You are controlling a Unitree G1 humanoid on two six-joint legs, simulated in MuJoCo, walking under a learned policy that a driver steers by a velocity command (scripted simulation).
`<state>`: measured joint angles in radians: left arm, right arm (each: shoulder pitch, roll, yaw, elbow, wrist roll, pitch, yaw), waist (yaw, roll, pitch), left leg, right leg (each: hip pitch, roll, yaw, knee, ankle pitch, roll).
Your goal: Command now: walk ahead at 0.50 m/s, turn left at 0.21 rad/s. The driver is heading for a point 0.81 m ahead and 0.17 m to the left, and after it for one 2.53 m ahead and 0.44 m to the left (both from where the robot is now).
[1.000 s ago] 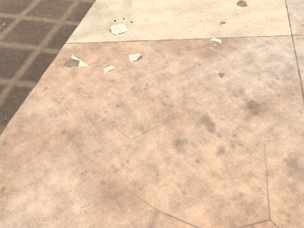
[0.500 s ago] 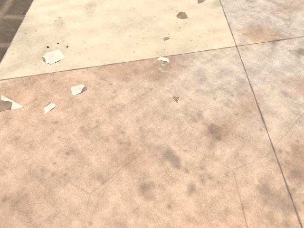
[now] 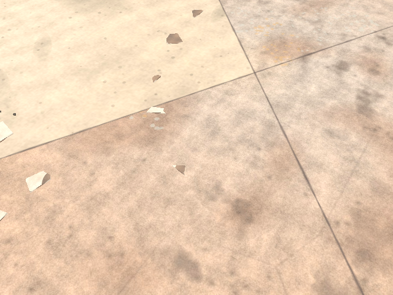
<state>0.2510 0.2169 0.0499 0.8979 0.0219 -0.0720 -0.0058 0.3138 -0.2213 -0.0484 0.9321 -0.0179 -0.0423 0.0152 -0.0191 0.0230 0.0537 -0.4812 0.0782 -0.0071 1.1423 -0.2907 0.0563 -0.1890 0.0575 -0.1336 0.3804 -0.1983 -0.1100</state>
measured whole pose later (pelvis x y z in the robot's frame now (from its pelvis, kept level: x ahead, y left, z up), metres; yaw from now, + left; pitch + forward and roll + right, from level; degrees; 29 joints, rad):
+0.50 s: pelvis +0.26 +0.06 -0.01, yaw +17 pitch +0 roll +1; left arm 0.27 0.22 0.03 0.90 0.02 -0.09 0.00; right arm 0.22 -0.26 -0.08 0.90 -0.01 -0.02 0.01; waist 0.00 -0.01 0.06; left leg -0.30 -0.13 0.08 0.50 -0.21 0.15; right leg -0.38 -0.05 -0.03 1.27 -0.34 -0.02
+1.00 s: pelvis +0.54 +0.10 -0.02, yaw +19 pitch +0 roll +0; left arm 0.16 0.25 0.05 0.83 0.02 -0.06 -0.02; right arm 0.35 -0.25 -0.04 0.95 -0.03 -0.08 -0.01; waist -0.02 0.02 0.07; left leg -0.20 -0.07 -0.01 1.10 -0.39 0.07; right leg -0.39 0.07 -0.06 0.54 -0.16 -0.10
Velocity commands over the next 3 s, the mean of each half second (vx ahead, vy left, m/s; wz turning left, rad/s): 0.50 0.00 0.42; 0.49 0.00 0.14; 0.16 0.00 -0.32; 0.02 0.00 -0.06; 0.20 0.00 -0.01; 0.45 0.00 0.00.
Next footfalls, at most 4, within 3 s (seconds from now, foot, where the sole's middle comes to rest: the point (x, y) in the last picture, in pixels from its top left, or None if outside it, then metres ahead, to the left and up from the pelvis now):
0.38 left None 0.33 0.11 -0.78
0.92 right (188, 238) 0.68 0.07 -0.78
1.46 left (138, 222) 0.75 0.26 -0.78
1.76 right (197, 233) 0.70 0.04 -0.78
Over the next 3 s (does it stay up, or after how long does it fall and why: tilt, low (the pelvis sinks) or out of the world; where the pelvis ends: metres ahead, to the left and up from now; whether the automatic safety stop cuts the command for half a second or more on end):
stays up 1.02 0.20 -0.01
